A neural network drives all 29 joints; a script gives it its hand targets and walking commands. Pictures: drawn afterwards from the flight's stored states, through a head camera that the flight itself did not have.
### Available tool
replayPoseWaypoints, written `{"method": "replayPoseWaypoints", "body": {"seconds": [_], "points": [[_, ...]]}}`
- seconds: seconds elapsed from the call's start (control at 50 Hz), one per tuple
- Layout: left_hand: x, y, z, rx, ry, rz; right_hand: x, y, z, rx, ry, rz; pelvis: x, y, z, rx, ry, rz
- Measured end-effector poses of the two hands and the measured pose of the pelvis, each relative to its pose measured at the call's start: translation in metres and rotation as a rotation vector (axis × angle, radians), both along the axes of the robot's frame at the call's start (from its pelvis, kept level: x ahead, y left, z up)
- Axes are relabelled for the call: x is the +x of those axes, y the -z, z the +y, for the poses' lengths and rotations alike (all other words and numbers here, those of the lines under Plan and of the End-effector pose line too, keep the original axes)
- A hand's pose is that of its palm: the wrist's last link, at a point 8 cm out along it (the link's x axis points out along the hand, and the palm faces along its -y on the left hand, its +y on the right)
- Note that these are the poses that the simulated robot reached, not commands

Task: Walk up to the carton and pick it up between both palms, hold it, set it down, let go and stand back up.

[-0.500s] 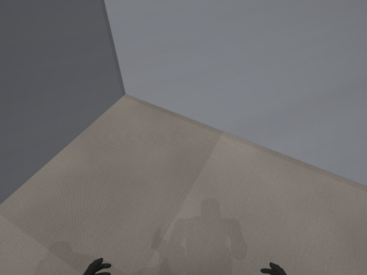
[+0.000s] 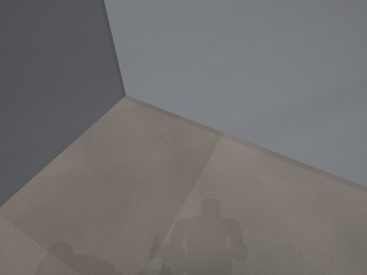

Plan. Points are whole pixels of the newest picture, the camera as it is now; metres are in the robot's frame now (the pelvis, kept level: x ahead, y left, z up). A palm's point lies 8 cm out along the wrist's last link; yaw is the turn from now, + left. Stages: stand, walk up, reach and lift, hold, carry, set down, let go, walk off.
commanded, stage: stand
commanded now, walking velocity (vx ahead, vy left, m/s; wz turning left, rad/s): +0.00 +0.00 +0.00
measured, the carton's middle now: out of the picture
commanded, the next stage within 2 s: walk up in 0.18 s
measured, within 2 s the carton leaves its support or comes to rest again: neither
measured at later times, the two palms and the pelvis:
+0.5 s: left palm out of the picture +0.05 +0.25 -0.13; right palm out of the picture +0.04 -0.24 -0.13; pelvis -0.01 +0.00 +0.00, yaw +3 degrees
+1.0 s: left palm out of the picture -0.10 +0.20 -0.07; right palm out of the picture +0.10 -0.29 -0.12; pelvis -0.11 -0.09 +0.01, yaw +24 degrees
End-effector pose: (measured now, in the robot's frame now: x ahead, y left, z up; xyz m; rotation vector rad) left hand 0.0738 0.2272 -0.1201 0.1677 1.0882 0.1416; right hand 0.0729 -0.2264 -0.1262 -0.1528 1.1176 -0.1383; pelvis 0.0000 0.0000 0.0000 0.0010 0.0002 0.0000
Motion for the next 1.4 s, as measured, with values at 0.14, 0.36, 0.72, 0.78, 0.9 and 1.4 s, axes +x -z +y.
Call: {"method": "replayPoseWaypoints", "body": {"seconds": [0.14, 0.36, 0.72, 0.78, 0.9, 1.4], "points": [[-0.008, 0.002, 0.001, 0.001, -0.015, 0.039, -0.01, 0.002, -0.001, -0.001, 0.019, 0.044, 0.002, -0.002, 0.0, 0.0, 0.0, -0.004], [-0.027, 0.006, 0.001, 0.001, -0.041, 0.116, -0.03, 0.006, 0.0, 0.003, 0.047, 0.124, 0.005, -0.006, 0.0, 0.001, 0.0, -0.014], [-0.021, -0.026, 0.012, 0.176, -0.121, -0.145, 0.022, 0.006, -0.106, -0.178, -0.194, 0.016, -0.058, 0.014, -0.053, -0.002, -0.197, 0.005], [-0.058, -0.031, -0.002, 0.179, -0.166, -0.112, 0.044, -0.003, -0.098, -0.154, -0.254, -0.053, -0.07, 0.008, -0.065, 0.014, -0.265, -0.022], [-0.131, -0.046, -0.022, 0.175, -0.29, -0.089, 0.054, -0.018, -0.073, -0.061, -0.391, -0.096, -0.09, -0.009, -0.082, 0.049, -0.343, -0.018], [-0.401, 0.005, -0.014, 0.068, -0.699, -0.048, -0.089, -0.046, -0.026, -0.173, -0.682, -0.039, -0.237, -0.001, -0.071, -0.03, -0.759, -0.043]]}}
